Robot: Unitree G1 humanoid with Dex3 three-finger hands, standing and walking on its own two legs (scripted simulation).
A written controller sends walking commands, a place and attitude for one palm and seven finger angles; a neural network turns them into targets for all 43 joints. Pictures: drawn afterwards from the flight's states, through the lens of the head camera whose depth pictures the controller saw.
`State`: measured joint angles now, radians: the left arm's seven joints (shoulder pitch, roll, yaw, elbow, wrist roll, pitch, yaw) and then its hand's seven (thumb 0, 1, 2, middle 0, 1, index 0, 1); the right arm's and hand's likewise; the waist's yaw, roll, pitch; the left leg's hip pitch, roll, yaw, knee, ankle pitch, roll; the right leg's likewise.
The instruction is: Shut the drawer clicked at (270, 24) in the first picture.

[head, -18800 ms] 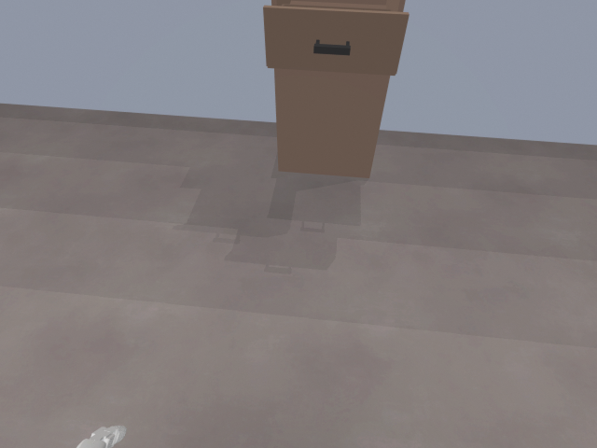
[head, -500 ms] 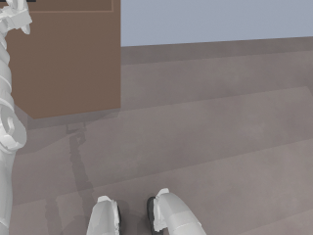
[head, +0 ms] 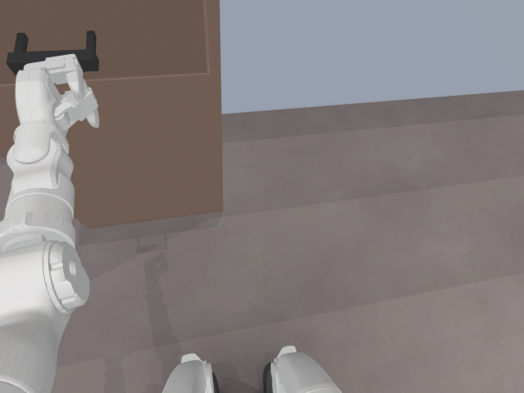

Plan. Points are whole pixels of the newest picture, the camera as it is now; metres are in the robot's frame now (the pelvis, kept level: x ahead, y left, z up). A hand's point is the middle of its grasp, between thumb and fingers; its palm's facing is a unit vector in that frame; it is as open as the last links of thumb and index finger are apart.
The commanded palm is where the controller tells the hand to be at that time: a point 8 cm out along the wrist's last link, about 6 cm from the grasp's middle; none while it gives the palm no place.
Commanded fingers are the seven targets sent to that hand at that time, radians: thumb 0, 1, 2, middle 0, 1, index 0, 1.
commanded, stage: draw the hand back to the body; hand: left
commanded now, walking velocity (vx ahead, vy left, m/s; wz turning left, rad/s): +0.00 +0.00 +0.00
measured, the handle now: (56, 50) +0.62 +0.25 +0.08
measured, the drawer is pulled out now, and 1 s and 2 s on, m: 0.00 0.00 0.00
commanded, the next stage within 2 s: step back with the hand held close in 1.40 s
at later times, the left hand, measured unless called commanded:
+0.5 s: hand (27, 173) +0.38 +0.22 +0.13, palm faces +0.07 -1.00 -0.03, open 3.3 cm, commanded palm +0.34 +0.26 +0.15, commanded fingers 0.00 0.90 0.90 -1.40 -1.60 -1.40 -1.60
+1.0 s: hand out of the picture +0.23 +0.23 +0.20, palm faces +0.36 -0.88 -0.31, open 3.3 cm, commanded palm +0.18 +0.27 +0.21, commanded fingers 0.00 0.90 0.90 -1.40 -1.60 -1.40 -1.60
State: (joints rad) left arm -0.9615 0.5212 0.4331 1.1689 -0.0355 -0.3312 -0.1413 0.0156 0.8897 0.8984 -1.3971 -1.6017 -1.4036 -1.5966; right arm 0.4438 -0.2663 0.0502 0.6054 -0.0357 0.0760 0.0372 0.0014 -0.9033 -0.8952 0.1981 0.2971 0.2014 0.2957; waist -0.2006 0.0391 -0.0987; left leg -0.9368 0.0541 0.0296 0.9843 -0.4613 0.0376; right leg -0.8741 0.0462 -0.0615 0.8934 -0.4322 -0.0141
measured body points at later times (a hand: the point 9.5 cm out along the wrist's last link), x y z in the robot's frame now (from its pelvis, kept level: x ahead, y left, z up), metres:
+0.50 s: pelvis +0.03 +0.00 +0.04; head +0.07 +0.00 +0.49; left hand +0.37 +0.27 +0.14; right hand +0.17 -0.25 -0.06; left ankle -0.01 +0.09 -0.68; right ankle -0.01 -0.12 -0.67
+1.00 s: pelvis +0.00 -0.01 +0.06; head -0.02 -0.03 +0.51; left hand +0.21 +0.28 +0.22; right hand +0.19 -0.21 -0.03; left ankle -0.01 +0.09 -0.68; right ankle -0.01 -0.12 -0.68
